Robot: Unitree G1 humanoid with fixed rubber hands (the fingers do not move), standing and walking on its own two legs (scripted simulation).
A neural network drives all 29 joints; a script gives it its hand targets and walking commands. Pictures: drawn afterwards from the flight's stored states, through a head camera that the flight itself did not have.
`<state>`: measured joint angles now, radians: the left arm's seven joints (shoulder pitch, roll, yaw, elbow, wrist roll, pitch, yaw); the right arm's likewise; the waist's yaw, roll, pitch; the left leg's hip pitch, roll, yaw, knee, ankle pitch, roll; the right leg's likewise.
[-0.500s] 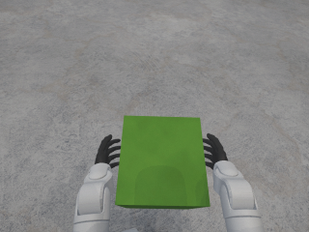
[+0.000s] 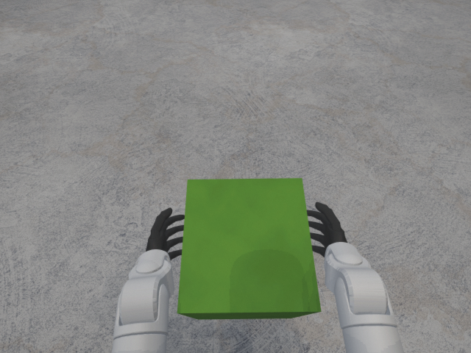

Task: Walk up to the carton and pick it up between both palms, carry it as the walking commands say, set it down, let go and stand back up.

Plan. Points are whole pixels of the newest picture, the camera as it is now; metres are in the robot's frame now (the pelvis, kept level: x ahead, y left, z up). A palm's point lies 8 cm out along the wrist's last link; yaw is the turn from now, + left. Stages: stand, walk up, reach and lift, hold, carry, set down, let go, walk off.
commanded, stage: carry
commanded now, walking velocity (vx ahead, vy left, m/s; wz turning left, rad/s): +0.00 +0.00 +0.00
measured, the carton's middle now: (244, 256) +0.30 +0.02 -0.07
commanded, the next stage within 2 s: none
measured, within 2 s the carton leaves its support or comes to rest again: neither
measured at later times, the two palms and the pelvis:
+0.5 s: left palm (144, 229) +0.32 +0.20 +0.00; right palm (305, 213) +0.34 -0.09 +0.03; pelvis +0.05 +0.03 -0.01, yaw +2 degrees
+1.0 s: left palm (147, 194) +0.38 +0.20 +0.02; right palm (299, 186) +0.40 -0.08 +0.03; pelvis +0.11 +0.04 +0.00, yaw +2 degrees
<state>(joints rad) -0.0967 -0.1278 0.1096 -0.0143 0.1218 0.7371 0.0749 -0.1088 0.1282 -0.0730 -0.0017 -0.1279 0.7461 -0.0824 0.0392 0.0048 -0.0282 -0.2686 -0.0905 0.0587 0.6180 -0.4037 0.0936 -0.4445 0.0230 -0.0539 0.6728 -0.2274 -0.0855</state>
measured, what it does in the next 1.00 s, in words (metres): walks ahead: left foot, then right foot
